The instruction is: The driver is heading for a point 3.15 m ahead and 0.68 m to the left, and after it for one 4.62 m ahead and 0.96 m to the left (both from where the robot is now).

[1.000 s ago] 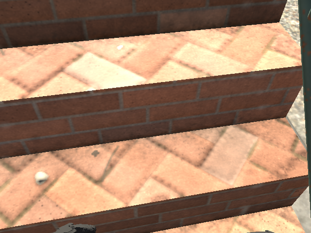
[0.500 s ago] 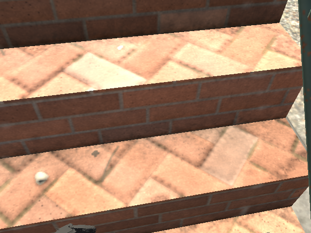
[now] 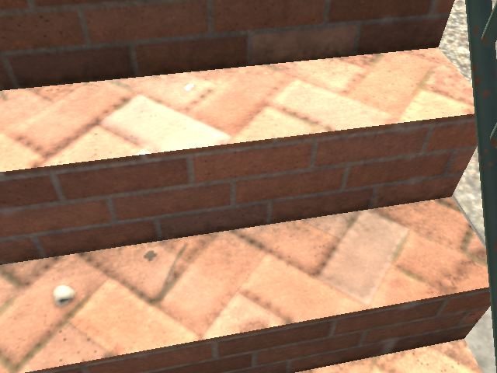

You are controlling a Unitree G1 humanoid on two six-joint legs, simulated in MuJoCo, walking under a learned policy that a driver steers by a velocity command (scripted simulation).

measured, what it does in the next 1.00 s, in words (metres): stands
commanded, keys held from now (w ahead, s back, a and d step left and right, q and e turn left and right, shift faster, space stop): shift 0.20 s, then w+shift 0.80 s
